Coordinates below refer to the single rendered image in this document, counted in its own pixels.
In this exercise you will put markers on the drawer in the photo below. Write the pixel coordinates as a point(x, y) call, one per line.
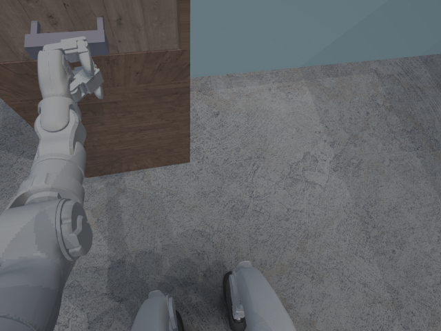
point(130, 25)

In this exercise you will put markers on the right robot shin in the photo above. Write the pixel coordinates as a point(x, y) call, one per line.
point(239, 312)

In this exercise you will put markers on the handle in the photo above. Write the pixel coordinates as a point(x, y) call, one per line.
point(97, 40)

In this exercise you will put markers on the robot left thigh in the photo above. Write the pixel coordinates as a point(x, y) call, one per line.
point(156, 314)

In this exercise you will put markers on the left robot hand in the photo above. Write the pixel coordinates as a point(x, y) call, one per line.
point(57, 79)

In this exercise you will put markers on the left robot forearm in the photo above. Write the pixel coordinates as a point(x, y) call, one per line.
point(58, 168)

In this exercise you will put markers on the cabinet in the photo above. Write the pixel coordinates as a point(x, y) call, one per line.
point(143, 120)

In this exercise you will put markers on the left robot upper arm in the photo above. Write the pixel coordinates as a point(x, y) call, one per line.
point(39, 245)

